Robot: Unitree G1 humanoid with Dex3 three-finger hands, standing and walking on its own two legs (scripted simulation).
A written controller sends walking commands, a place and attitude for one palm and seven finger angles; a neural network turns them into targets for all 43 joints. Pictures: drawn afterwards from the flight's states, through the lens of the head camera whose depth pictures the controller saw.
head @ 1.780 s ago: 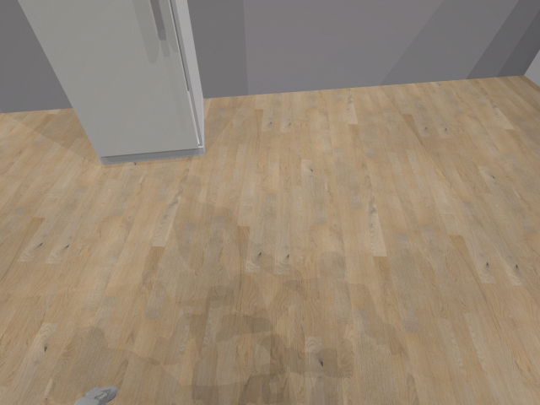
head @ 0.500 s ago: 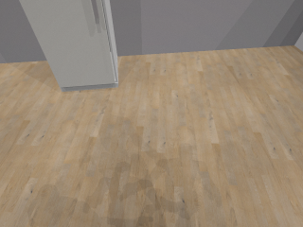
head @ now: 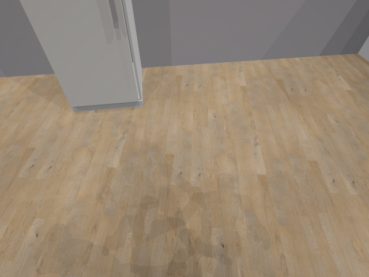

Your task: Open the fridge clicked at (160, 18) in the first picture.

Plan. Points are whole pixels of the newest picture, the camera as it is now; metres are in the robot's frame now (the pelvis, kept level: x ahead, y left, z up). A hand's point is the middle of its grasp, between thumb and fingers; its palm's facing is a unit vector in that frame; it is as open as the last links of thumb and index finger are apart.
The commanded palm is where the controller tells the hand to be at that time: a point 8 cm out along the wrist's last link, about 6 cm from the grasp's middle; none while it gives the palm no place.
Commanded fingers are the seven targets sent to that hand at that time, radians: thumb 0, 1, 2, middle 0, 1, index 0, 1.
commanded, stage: walk to a spot facing it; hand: right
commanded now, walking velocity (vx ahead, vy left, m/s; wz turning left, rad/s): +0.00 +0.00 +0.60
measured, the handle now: out of the picture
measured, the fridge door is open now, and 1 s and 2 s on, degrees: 0 0 0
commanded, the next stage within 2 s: none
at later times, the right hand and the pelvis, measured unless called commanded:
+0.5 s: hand out of the picture +0.03 -0.16 -0.17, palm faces -0.14 +0.97 -0.20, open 7.4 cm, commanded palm none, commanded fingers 0.00 -0.90 -0.90 0.20 0.30 0.20 0.30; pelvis +0.02 +0.03 -0.01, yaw +13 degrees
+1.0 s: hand (252, 211) +0.34 -0.19 -0.17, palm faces -0.43 +0.88 -0.20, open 7.4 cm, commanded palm none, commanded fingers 0.00 -0.90 -0.90 0.20 0.30 0.20 0.30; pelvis +0.18 -0.02 +0.00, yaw +31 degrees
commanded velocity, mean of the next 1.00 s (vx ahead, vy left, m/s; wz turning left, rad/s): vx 0.26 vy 0.00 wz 0.58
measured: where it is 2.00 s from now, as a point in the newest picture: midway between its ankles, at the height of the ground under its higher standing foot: (148, 221)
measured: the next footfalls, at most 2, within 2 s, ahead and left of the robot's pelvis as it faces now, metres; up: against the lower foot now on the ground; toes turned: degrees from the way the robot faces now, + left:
right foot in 0.78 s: +0.24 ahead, -0.09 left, +0.00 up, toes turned +18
left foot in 1.36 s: +0.34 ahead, +0.22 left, +0.00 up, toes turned +49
